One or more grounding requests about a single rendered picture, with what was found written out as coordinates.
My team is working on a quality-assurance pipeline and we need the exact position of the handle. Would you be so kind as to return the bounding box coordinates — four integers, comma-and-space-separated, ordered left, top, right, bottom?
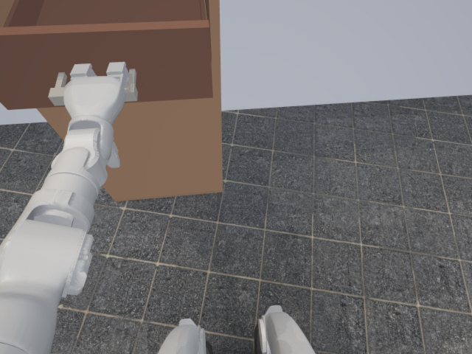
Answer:
48, 69, 138, 106

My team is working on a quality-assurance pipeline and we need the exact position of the robot right thigh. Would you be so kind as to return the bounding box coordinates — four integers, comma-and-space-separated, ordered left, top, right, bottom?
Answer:
258, 312, 315, 354

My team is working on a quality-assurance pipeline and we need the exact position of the left robot hand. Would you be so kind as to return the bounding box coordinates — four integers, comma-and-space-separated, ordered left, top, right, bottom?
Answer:
63, 62, 129, 168

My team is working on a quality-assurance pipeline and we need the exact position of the left robot upper arm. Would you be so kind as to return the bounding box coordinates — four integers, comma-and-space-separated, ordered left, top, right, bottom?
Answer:
0, 219, 94, 354

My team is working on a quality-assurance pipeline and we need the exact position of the robot left forearm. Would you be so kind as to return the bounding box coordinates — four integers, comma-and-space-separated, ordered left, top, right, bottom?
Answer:
0, 115, 114, 270

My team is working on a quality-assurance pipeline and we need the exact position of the drawer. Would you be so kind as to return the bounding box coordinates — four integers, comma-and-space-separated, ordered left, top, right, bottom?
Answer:
0, 0, 213, 110

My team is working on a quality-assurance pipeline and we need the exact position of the left robot shin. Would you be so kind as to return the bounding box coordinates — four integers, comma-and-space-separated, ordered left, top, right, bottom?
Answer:
179, 319, 197, 327

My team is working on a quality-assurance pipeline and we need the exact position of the cabinet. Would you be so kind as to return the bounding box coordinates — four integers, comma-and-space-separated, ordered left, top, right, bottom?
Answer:
0, 0, 223, 201

